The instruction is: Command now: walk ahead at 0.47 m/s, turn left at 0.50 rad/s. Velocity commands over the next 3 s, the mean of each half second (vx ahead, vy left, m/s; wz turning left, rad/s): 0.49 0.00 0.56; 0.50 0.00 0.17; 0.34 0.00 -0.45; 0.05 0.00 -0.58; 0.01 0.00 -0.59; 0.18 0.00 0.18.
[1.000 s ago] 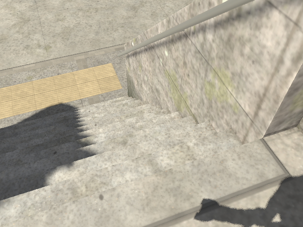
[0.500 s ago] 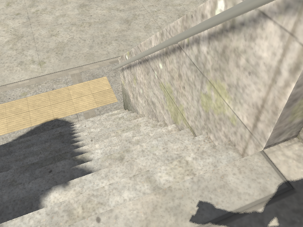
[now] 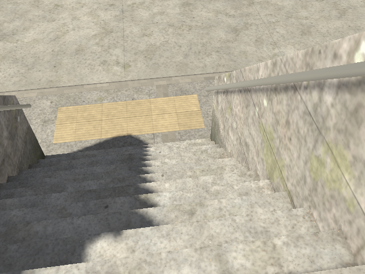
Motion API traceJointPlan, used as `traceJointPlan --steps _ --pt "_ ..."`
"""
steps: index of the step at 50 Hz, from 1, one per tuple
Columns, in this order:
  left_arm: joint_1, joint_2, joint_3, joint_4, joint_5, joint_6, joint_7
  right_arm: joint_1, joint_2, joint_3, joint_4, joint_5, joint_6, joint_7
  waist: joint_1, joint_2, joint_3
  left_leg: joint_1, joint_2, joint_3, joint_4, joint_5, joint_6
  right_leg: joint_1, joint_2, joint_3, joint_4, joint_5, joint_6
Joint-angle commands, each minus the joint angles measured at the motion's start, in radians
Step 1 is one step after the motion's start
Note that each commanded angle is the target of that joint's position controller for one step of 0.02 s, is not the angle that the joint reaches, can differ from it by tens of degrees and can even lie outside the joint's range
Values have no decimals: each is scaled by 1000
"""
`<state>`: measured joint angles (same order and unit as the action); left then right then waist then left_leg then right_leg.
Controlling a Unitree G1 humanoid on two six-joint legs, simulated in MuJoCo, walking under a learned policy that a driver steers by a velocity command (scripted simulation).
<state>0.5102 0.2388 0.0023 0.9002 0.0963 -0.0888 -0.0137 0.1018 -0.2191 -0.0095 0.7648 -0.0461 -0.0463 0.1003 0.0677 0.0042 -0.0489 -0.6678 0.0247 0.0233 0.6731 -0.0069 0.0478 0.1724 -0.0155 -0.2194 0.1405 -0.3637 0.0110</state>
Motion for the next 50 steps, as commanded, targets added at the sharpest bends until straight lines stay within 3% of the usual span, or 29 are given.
traceJointPlan --steps 1,4,5,6,7,8,9,11,14,18,20,21,22,23,24,25,26,27,29,33,36,40,42,43,44,45,46,48,50 --pt "-25 185 49 -21 2 -11 5 -57 -95 -27 -77 5 -9 -13 -77 -108 106 81 -41 29 -43 -38 40 -97 -278 -7 89 989 -177" --pt "-45 223 56 -18 23 -14 -2 144 -194 -81 -19 24 -46 -44 -180 -95 34 448 -153 65 -65 -17 106 -232 -231 -61 405 1185 -108" --pt "8 165 33 -18 48 -23 -13 335 -252 -107 43 24 -47 -73 -208 -7 -116 851 -107 -64 15 109 203 -508 -183 -41 690 949 -35" --pt "94 45 -23 -50 68 -32 -47 572 -278 -106 118 15 -46 -78 -235 190 -376 1286 183 -577 -117 85 440 -830 -17 53 1063 -70 68" --pt "-177 102 -1 -83 -2 -25 -66 713 -249 -104 180 -8 -55 -71 -368 35 -247 1215 205 -720 -308 -103 361 -1014 63 238 1254 -190 22" --pt "-294 96 -3 -129 -33 -28 -54 597 -268 -115 173 -4 -80 -69 -330 49 -23 990 206 -658 -347 -307 290 -1127 2 334 1288 -161 -14" --pt "-301 147 7 -123 -18 -29 -23 437 -184 -88 151 16 -82 -69 -257 16 32 744 172 -617 -374 -382 278 -1046 -48 359 1231 -89 -16" --pt "-242 59 -22 -141 12 -11 21 250 -44 -22 110 11 -79 -62 -90 39 37 354 122 -510 -421 -300 267 -807 -93 356 1116 -42 -44" --pt "-191 60 -31 -165 -13 22 34 138 -110 -29 37 8 -85 -66 -29 9 17 108 66 -420 -474 -276 254 -662 -79 287 941 -72 2" --pt "-317 -7 -59 -224 -26 29 2 252 -184 -47 35 -33 -85 -46 -91 73 36 -92 -52 -297 -419 -155 204 -374 2 139 725 242 27" --pt "-327 37 -46 -245 -28 30 -5 294 -189 -51 18 -23 -84 -26 -92 53 43 18 -5 -385 -330 -67 221 -406 16 166 643 220 31" --pt "-145 46 -38 -193 9 20 0 237 -160 -35 -5 -72 -87 -28 -14 52 1 -58 -5 -381 -146 121 192 -268 5 186 882 369 24" --pt "-40 94 -10 -188 -2 14 10 183 -195 -45 -48 -22 -94 -29 71 -29 -20 -78 -42 -368 -56 237 201 -184 73 119 692 127 11" --pt "-21 157 4 -188 -43 12 19 177 -193 -48 -63 -11 -102 -12 77 -35 -18 -39 -17 -419 43 236 184 -148 20 214 467 119 -47" --pt "84 236 29 -167 -46 -7 44 257 -108 -27 -58 -11 -110 2 70 -111 -133 -56 -93 -337 392 67 88 17 -179 473 403 457 -240" --pt "68 250 18 -174 -38 -15 27 461 17 2 -18 -15 -124 -2 -41 -207 -240 -239 -192 -228 763 -591 -2 97 -442 799 395 1057 -540" --pt "-25 239 33 -171 -11 -9 -9 458 -94 -29 -28 -7 -106 -13 -64 -145 -116 -425 -116 -254 979 -567 -54 -57 -532 988 309 809 -563" --pt "-123 154 22 -172 -45 -20 -27 378 -146 -34 -21 -19 -76 -40 -72 -64 -59 -446 -35 -252 1038 -472 -79 -194 -488 867 284 540 -490" --pt "-261 -50 -35 -195 -51 -24 -14 269 -90 -4 -13 -63 -27 -68 -86 18 -42 -358 34 -215 821 -345 -135 -331 -276 591 276 415 -345" --pt "-66 78 1 -70 -16 -21 20 222 -26 24 5 -42 -40 -1 -39 -40 2 -114 47 -23 563 -285 -135 -549 -148 296 291 574 -279" --pt "-22 121 16 -31 21 -9 6 275 -65 16 38 -58 -50 31 -54 -89 -14 -4 22 10 582 -117 -73 -629 -155 295 394 487 -282" --pt "-88 110 4 -57 0 -11 9 228 -102 3 -4 -76 -53 -20 -70 -94 -18 20 -10 30 536 -258 -35 -588 -203 373 535 369 -271" --pt "-322 177 19 -142 2 -16 -12 511 -127 -22 64 -54 -67 -47 -254 8 -44 535 -90 117 362 -254 -22 -910 -135 263 808 535 -216" --pt "-266 282 90 -75 -133 12 10 716 -186 -67 145 57 -27 -102 -394 88 -109 743 9 12 74 189 69 -898 -14 118 1297 548 -61" --pt "-144 152 70 -116 -113 29 38 637 -254 -62 117 77 -14 -105 -223 253 -29 712 255 -389 -38 643 135 -1081 100 237 1464 -151 -36" --pt "-96 106 59 -124 -84 46 58 598 -261 -71 109 96 -1 -101 -154 120 -5 654 338 -528 -77 532 179 -1123 54 318 1409 -206 -37" --pt "-273 -7 -3 -227 -8 -4 -19 583 -189 -10 80 -7 -90 -38 -195 204 29 486 342 -703 -50 144 360 -1339 72 426 1555 -173 -53" --pt "-119 -30 -24 -139 45 15 -28 229 40 48 13 -50 -81 -37 -31 25 29 193 334 -474 70 -68 285 -1243 -71 435 1262 124 -70" --pt "-11 -45 -37 -59 66 6 -41 127 92 76 -39 -75 -81 -95 0 0 6 -66 131 -169 171 -256 169 -938 -66 333 1023 544 -37"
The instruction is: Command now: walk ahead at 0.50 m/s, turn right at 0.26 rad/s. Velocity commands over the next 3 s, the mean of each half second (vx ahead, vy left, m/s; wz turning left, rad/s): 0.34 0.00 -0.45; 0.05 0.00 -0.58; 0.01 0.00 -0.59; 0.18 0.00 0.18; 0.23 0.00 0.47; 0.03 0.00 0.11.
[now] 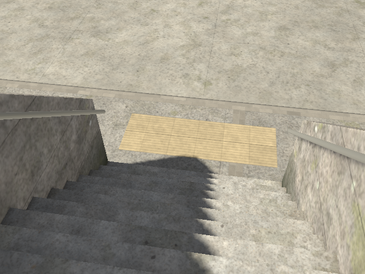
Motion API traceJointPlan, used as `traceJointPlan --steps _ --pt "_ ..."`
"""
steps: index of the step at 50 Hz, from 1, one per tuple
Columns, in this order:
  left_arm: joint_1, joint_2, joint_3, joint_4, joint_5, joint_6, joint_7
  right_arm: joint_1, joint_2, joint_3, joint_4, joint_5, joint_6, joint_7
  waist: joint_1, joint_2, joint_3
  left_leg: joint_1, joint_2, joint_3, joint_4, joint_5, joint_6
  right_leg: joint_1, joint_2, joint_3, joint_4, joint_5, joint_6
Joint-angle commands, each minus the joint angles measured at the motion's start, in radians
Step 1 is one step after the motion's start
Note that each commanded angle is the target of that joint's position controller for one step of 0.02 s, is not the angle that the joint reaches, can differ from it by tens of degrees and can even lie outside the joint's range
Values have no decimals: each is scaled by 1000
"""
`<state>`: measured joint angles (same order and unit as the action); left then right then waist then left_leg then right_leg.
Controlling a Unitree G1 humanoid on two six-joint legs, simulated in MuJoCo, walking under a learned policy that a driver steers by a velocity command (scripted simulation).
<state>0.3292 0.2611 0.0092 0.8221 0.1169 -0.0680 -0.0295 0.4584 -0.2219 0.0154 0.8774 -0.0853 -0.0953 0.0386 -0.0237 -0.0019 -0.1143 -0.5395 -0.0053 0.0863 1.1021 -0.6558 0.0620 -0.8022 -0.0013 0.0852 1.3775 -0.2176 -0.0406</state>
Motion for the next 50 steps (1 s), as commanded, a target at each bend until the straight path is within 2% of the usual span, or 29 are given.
traceJointPlan --steps 1,2,4,6,7,9,10,11,12,14,16,17,18,19,21,23,25,26,30,35,37,38,39,40,41,42,44,46,50 --pt "146 -28 -27 32 37 -18 -41 -181 56 47 -142 -21 -32 -56 82 74 56 -235 143 -186 -223 260 136 135 -55 -43 -235 454 25" --pt "118 -5 -21 28 7 -33 -54 -138 26 49 -141 -21 -39 -83 45 -3 60 -370 62 -27 -198 130 95 338 -31 -126 -449 750 30" --pt "-36 16 -9 -30 -21 -21 -77 -21 -96 24 -76 -24 -36 -70 -4 58 136 -397 107 -44 -226 -40 94 485 5 -190 -567 611 68" --pt "-101 26 -8 -60 -4 1 -65 81 -137 18 -38 -16 -26 -32 -39 80 190 -220 217 -225 -171 -52 140 423 -9 -162 -665 470 40" --pt "-15 26 -2 -25 18 10 -57 50 -145 18 -36 -30 -31 -6 6 98 183 -191 275 -297 -103 82 143 446 -30 -115 -580 533 13" --pt "33 37 0 -2 -14 13 -27 19 -94 23 -14 35 5 -2 29 6 218 90 273 -308 74 59 81 419 -100 -66 -1167 351 -14" --pt "251 59 24 77 -33 4 -17 -5 -157 11 -17 -14 21 28 119 14 159 -25 233 -221 243 260 83 777 -9 -197 -1081 473 -10" --pt "444 137 68 157 -34 5 -15 39 -150 0 27 -32 29 56 198 -164 108 -118 119 -119 672 292 12 998 -32 -136 -1135 518 -106" --pt "383 291 100 119 -46 18 -22 142 -26 15 7 -11 20 76 79 -267 -75 -394 -1 -34 1033 -168 -49 1213 -212 109 -736 1176 -313" --pt "219 262 109 24 -30 -15 -30 -132 -110 3 -208 61 -10 38 147 -104 -31 -813 16 -172 1034 -114 -131 1171 -402 366 -770 979 -423" --pt "125 39 28 47 -17 -26 -30 -47 -48 24 -154 43 9 -18 36 117 90 -773 148 -265 531 332 -133 804 -354 288 -821 643 -314" --pt "129 -4 18 56 -15 -26 -29 -5 -65 14 -138 45 22 -35 -22 28 169 -615 180 -222 437 427 -136 544 -321 270 -866 751 -320" --pt "124 -32 10 60 -55 -32 -18 39 -61 11 -95 37 40 -21 -39 29 167 -429 163 -162 227 661 -140 337 -230 171 -863 705 -305" --pt "139 -17 1 52 -69 -37 -20 1 -15 18 -89 11 62 -3 -33 -48 159 -267 143 -94 178 751 -132 189 -148 139 -862 571 -272" --pt "49 90 11 16 -29 -56 -10 2 -28 7 -70 0 56 37 -77 -31 109 -11 66 -35 312 822 -120 -30 -57 116 -763 482 -199" --pt "272 26 -2 95 -60 -75 43 -199 -75 -8 -147 -44 58 22 82 -76 83 -477 101 -192 93 842 -130 485 -124 286 -649 393 -246" --pt "526 -32 -5 206 -34 -71 56 -307 -30 3 -179 -22 72 12 168 -68 103 -819 113 -287 -64 747 -149 842 -202 502 -551 351 -288" --pt "471 -78 -24 162 -57 -59 63 -319 -31 16 -141 -28 74 30 186 14 128 -735 112 -286 -335 1056 -135 723 -153 446 -494 147 -273" --pt "77 30 -17 -39 -19 -17 11 -200 -23 18 -169 -14 90 20 -1 -53 175 269 34 -118 -260 1109 -106 -270 -6 329 -607 -447 -224" --pt "242 67 -17 21 -69 4 15 -259 -32 -3 -236 22 102 18 108 -70 162 220 71 -136 -994 1008 -45 221 -19 546 -340 -122 -236" --pt "205 87 -35 -27 -81 25 -14 -12 -136 -68 -174 43 76 3 -4 -37 62 701 93 -29 -1008 1106 22 -9 59 430 -81 -103 -129" --pt "227 20 -48 -54 -88 17 -46 169 -226 -109 -142 28 59 -3 -44 150 -121 1099 276 -146 -735 1517 190 -280 161 214 293 -286 5" --pt "241 -30 -38 -178 -99 13 -38 -7 -308 -147 -219 72 61 7 -12 222 -231 1130 476 -333 -648 1223 346 -488 242 -13 463 -585 65" --pt "163 2 -31 -212 -69 37 -22 -19 -308 -154 -195 49 56 -3 -44 97 -118 971 535 -507 -748 845 384 -610 176 -4 592 -578 98" --pt "100 -23 -46 -197 -63 57 -3 -14 -212 -119 -188 -1 36 -11 -75 -19 28 754 466 -391 -774 685 318 -596 114 43 670 -405 90" --pt "73 -38 -50 -197 -96 69 7 84 -152 -95 -147 0 28 -13 -72 -8 56 612 312 -176 -757 697 225 -540 97 -5 677 -382 56" --pt "243 -119 -82 -208 -75 72 7 29 -169 -86 -143 21 11 -45 120 163 53 315 387 -231 -700 1473 312 -341 62 -72 943 -309 78" --pt "158 -86 -111 -262 -44 106 -11 -135 -219 -99 -198 -11 -9 -48 95 53 44 325 462 -306 -791 1130 352 -459 26 -36 1024 -211 151" --pt "91 -54 -106 -322 -83 103 -40 -34 -210 -73 -138 -17 -25 -59 23 73 93 318 327 -189 -825 608 225 -492 -27 -72 1037 -121 158"
Over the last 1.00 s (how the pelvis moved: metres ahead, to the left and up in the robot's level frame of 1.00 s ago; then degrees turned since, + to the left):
0.41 0.12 -0.07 22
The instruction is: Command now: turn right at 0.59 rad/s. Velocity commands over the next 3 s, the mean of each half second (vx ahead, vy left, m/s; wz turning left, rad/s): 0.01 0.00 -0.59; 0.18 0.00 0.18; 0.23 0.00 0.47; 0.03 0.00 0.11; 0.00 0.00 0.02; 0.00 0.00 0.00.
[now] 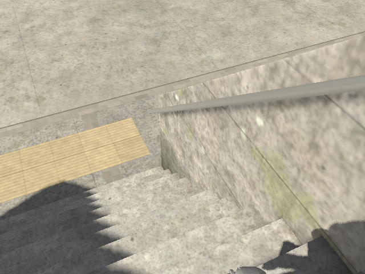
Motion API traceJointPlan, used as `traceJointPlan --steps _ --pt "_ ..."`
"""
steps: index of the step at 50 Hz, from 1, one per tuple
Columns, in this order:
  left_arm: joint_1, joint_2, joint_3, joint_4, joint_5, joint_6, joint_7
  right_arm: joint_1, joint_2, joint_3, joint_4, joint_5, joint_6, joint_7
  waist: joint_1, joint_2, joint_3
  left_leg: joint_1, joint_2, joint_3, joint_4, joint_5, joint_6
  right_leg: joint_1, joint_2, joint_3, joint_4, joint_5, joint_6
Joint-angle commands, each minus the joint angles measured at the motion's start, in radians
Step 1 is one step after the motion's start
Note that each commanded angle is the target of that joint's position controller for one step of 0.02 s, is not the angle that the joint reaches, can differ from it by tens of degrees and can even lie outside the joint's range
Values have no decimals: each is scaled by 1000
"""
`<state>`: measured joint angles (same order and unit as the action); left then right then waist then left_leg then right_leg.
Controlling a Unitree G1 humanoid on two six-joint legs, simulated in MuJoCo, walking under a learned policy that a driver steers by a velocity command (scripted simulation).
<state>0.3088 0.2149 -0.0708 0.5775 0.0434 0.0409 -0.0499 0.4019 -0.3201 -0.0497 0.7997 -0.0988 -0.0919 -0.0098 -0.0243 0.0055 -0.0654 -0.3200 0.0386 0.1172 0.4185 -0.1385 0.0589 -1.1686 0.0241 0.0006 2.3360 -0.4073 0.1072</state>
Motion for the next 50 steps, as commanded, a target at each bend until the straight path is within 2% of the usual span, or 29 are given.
traceJointPlan --steps 1,6,11,12,14,15,16,17,18,19,20,21,22,23,24,26,30,31,32,33,34,36,39,42,44,46,48,49,50 --pt "71 8 -22 -92 -13 -13 -23 19 -129 -6 -74 0 -29 -15 4 83 48 102 281 -224 -156 6 212 -126 -49 -2 97 53 15" --pt "-35 9 -25 -162 -18 -28 -35 21 -191 -12 -95 -1 -41 -26 -33 99 76 158 335 -218 -215 -156 171 -107 -89 -19 -103 -47 4" --pt "-128 22 -10 -212 -5 -26 -43 8 -269 -61 -81 -4 -63 -29 -40 102 65 159 396 -155 -259 -197 154 83 -67 -42 -432 -328 -99" --pt "-154 25 -6 -222 -15 -28 -54 16 -292 -86 -71 30 -57 -26 -67 92 64 172 391 -135 -293 -349 174 134 -18 -94 -735 -559 -123" --pt "-120 17 18 -219 -26 9 -18 88 -272 -85 -8 -24 -35 -16 -61 233 63 175 531 -189 -356 -289 197 234 37 -110 -571 -342 -225" --pt "-126 41 25 -205 -40 -12 -23 8 -270 -99 -41 24 -20 -11 -43 188 38 222 498 -151 -344 -336 222 242 77 -81 -933 -461 -271" --pt "-125 106 57 -167 -56 -13 -5 -32 -207 -76 -82 13 -4 -4 -49 95 -11 77 470 -119 -320 -290 201 458 95 -17 -1092 -303 -353" --pt "63 171 71 -112 -25 -37 20 -201 -107 -48 -201 10 16 11 70 -232 -52 -294 225 9 91 -353 69 676 -142 645 -1410 -178 -591" --pt "299 239 95 -71 27 -64 16 -411 -80 -32 -308 25 24 -22 311 -246 -80 -745 -43 -238 446 -495 -89 1018 -191 1164 -1716 -434 -608" --pt "346 197 90 -92 69 -79 -3 -448 -2 -7 -335 84 6 -50 394 -175 17 -931 -213 -721 479 -307 -87 1151 -217 1241 -1720 -200 -498" --pt "298 160 73 -110 83 -63 -39 -433 6 1 -348 102 -18 -67 344 -183 147 -987 -254 -836 440 -217 -79 1058 -256 1121 -1712 2 -396" --pt "66 165 66 -128 29 -61 -79 -298 -34 -11 -315 89 -50 -70 159 -242 168 -841 -183 -739 540 -158 -90 888 -205 899 -1614 140 -332" --pt "-114 180 83 -121 -30 -69 -83 -225 -97 -12 -295 77 -47 -67 15 -264 155 -640 -138 -502 778 -164 -99 598 -173 669 -1574 94 -395" --pt "-159 200 101 -105 -50 -71 -66 -186 -136 -16 -261 71 -6 -38 -42 -188 111 -478 -147 -337 1083 -142 -116 314 -132 591 -1590 -52 -440" --pt "-202 191 100 -86 -26 -60 -62 -107 -122 -6 -216 67 52 -9 -81 -90 62 -434 -156 -295 1258 -56 -130 182 -98 514 -1646 -141 -416" --pt "-268 147 71 -55 -9 -64 -43 -31 -86 20 -176 60 108 13 -92 14 -28 -476 -145 -282 1380 74 -166 222 -100 444 -1633 -84 -394" --pt "-171 52 18 74 -6 -139 -19 -35 -97 17 -134 42 73 57 -10 -25 -24 -444 -67 -296 1227 187 -171 442 -97 252 -1460 76 -308" --pt "27 88 73 179 -73 -73 68 -186 -25 -1 -164 90 139 18 8 71 11 -427 -138 -275 1086 62 -165 605 -160 311 -1454 287 -325" --pt "107 117 75 198 -54 -42 104 -264 -18 6 -195 92 169 6 75 21 36 -488 -143 -301 1007 73 -166 718 -144 299 -1429 335 -315" --pt "44 107 42 118 5 -112 53 -213 -29 42 -181 40 101 37 167 -284 46 -749 -110 -293 939 194 -158 869 -184 265 -1485 207 -386" --pt "88 62 40 155 10 -138 34 -226 -29 37 -153 12 85 52 182 -182 41 -757 -58 -347 784 258 -162 914 -197 354 -1452 33 -386" --pt "265 109 55 256 21 -151 16 -289 -35 40 -130 3 70 67 258 -130 107 -811 -34 -340 564 337 -151 939 -234 480 -1506 -356 -416" --pt "144 139 57 260 22 -145 1 -256 -51 48 -83 19 42 70 156 -145 110 -472 -6 -208 403 251 -132 644 -206 419 -1571 -446 -400" --pt "-3 149 63 235 55 -154 -1 -134 -28 64 -44 -4 41 79 43 -102 101 -62 -27 -115 501 199 -127 345 -195 274 -1546 -427 -338" --pt "-5 163 60 237 49 -152 29 -158 -22 76 -51 -1 34 67 65 -101 106 -49 -13 -131 361 93 -119 477 -225 284 -1450 -380 -289" --pt "43 210 63 263 53 -130 47 -312 -44 76 -84 38 33 51 149 -79 138 -100 16 -146 6 53 -104 670 -271 338 -1372 -354 -284" --pt "-32 240 62 285 79 -100 2 9 -48 49 25 47 23 39 -3 -73 61 217 19 -100 -153 254 -79 627 -289 270 -1094 -206 -258" --pt "5 219 53 319 108 -82 -26 247 -108 9 118 33 5 46 -92 51 -12 465 -11 -34 -255 361 -54 589 -204 138 -816 -137 -207" --pt "153 137 42 382 131 -86 -64 341 -212 -46 157 3 -5 56 -80 194 -44 704 49 -135 -31 507 78 325 -67 7 -385 -279 -127"
Over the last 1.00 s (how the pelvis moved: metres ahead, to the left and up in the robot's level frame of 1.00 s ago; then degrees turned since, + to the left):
0.26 0.07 -0.33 -33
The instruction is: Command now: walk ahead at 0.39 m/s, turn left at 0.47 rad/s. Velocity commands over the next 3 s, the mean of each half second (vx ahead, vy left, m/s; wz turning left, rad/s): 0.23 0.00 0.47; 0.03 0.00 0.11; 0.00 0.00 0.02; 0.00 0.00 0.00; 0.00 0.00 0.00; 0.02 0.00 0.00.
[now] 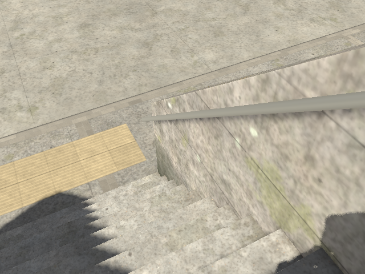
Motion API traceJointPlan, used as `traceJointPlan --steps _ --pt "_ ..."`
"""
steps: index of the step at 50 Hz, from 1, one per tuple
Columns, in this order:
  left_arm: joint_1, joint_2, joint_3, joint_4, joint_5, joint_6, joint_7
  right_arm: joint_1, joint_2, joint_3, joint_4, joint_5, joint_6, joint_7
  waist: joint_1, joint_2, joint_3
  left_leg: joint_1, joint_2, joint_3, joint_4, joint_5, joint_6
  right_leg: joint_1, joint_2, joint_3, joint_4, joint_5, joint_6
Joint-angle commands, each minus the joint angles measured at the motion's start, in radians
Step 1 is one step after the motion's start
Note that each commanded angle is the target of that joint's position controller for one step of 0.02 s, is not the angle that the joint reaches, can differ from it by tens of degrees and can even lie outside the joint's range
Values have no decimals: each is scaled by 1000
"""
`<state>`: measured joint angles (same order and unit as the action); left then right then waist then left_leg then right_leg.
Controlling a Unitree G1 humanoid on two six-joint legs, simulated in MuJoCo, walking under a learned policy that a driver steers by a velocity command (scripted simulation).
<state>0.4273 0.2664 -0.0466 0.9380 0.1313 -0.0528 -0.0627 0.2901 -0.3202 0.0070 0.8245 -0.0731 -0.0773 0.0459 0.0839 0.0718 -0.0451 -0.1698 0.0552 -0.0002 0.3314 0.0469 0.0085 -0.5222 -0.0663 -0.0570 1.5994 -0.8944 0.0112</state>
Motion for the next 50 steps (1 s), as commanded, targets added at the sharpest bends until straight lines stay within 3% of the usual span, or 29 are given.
traceJointPlan --steps 1,2,3,5,6,7,8,10,13,15,16,18,22,24,25,26,27,29,31,34,36,37,40,41,43,44,46,47,50 --pt "59 59 27 -28 -7 -5 -54 437 -317 -121 90 -17 -33 20 -123 138 -95 665 122 -170 307 782 225 -638 76 -28 703 146 3" --pt "-28 88 31 -97 -44 -21 -55 485 -319 -128 93 -19 -40 27 -162 84 -118 734 164 -305 295 839 288 -825 101 -22 742 203 42" --pt "-153 79 26 -197 -84 -41 -36 429 -249 -113 80 -9 -34 31 -222 114 8 613 299 -572 184 230 383 -1047 70 115 714 299 40" --pt "-181 52 3 -208 -60 -59 2 278 -20 -26 92 -24 -25 49 -104 -104 141 338 296 -498 162 -129 309 -1070 -69 224 438 532 -27" --pt "-146 7 -16 -200 -62 -53 -1 206 63 4 100 -49 -31 38 -46 -132 176 150 224 -383 186 73 263 -983 -113 245 223 728 -26" --pt "-129 25 -15 -181 -57 -39 -9 142 62 2 87 -36 -48 16 -33 -85 171 -17 107 -283 200 121 243 -849 -107 178 5 862 -16" --pt "-199 62 -2 -158 -49 -15 -33 60 67 12 23 22 -56 -10 -63 -147 170 -347 34 -192 147 85 269 -527 -92 108 -334 1136 5" --pt "-248 -26 -22 -193 -38 19 -64 -14 -72 6 16 10 -64 -21 -2 18 63 -735 -20 -236 182 70 260 -71 -28 54 -178 1308 27" --pt "-323 99 5 -238 -12 -6 -37 278 -77 1 92 17 -85 -83 -149 -32 59 -112 6 -360 460 63 186 -527 8 112 -473 1199 57" --pt "-442 50 -4 -233 1 -10 -29 500 63 29 182 21 -72 -108 -265 -13 103 185 -6 -462 594 -88 174 -769 -11 166 -792 1408 51" --pt "-511 29 -14 -246 3 -1 -38 394 62 34 113 24 -50 -102 -266 -22 96 -72 -57 -396 572 -283 169 -483 9 112 -1011 1552 21" --pt "-434 -9 -14 -280 4 21 -51 206 -34 20 66 -21 -23 -40 -142 32 120 -584 -78 -418 501 -384 221 79 49 39 -865 1508 -24" --pt "-236 10 18 -202 -23 22 -33 204 -9 28 37 45 -16 -18 -123 -90 160 -284 -120 -483 805 -247 162 282 -8 82 -1470 1395 -30" --pt "333 120 97 -24 -15 -9 4 243 -10 29 43 28 7 51 61 -197 -19 -586 -202 -304 1315 -157 37 980 -120 36 -1414 1592 -142" --pt "346 175 116 -55 -27 -4 -18 435 69 19 78 57 5 80 -25 -384 -293 -897 -275 -102 1778 -944 -29 1362 -323 139 -920 2217 -372" --pt "165 180 119 -106 -42 3 -49 403 7 3 -7 70 26 72 -66 -272 -373 -969 -225 -76 1877 -983 -32 1272 -404 242 -897 2310 -450" --pt "41 139 110 -152 -25 2 -34 265 0 5 -71 63 59 53 -43 -139 -248 -1012 -187 -70 1755 -908 -28 1028 -368 234 -982 2061 -404" --pt "-284 34 35 -171 -98 -12 -77 287 151 63 -80 66 75 54 -252 -128 -47 -744 -28 -132 1519 -648 -134 353 -346 285 -1178 1536 -318" --pt "-175 -16 11 -97 -83 -41 -35 390 161 76 2 60 59 69 -235 -100 119 -515 37 -122 1348 -330 -168 -64 -199 103 -1222 1254 -265" --pt "-206 39 -6 -67 -87 -76 9 332 84 27 36 23 76 104 -201 -79 117 -345 53 -38 867 82 -163 -239 -90 101 -1234 690 -115" --pt "-193 120 17 -50 -99 -84 -11 314 54 -5 32 6 62 108 -210 -161 59 -97 -11 17 836 -19 -165 -285 -108 160 -1217 593 -39" --pt "-241 157 26 -55 -73 -85 -26 383 48 -17 55 10 45 99 -247 -188 34 -36 -11 -5 941 -44 -156 -270 -139 179 -1190 699 -45" --pt "-145 92 21 -54 -158 -52 -62 138 22 -24 -2 54 17 49 -150 -92 31 -195 46 -60 329 -226 -135 159 -157 264 -1130 705 -42" --pt "-70 102 40 -56 -162 -26 -49 64 1 -24 -4 57 26 32 -70 -42 14 -221 30 -61 301 -312 -110 255 -121 256 -1144 541 -41" --pt "-80 75 44 -66 -152 -2 -27 27 12 -34 9 41 52 6 -60 -88 8 -214 1 -31 268 -347 -99 272 -132 302 -1175 392 -123" --pt "-93 77 57 -91 -129 -6 -21 27 21 -30 13 39 48 15 -44 -22 120 -292 -30 -36 226 -472 -30 228 -60 128 -1196 331 -101" --pt "-123 45 57 -65 -127 -14 -30 91 25 -31 58 62 36 36 -83 -26 146 -197 -12 -60 141 -282 31 192 16 -3 -1133 506 -57" --pt "-121 4 45 -51 -152 37 28 136 65 -12 66 81 64 -15 -77 -47 53 -74 69 -136 160 24 26 296 -53 45 -1050 797 -40" --pt "-132 17 31 -47 -154 78 66 111 51 -11 60 80 92 -52 -73 -40 28 -12 70 -121 163 100 5 353 -77 64 -1070 928 -31"
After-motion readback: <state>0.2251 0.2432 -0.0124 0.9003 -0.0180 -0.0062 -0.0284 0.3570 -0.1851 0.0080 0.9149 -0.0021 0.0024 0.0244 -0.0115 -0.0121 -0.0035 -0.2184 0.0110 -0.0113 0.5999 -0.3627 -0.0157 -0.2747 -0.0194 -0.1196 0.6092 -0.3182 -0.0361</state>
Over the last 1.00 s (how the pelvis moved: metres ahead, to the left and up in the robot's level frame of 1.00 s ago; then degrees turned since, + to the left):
0.08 -0.01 0.03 -8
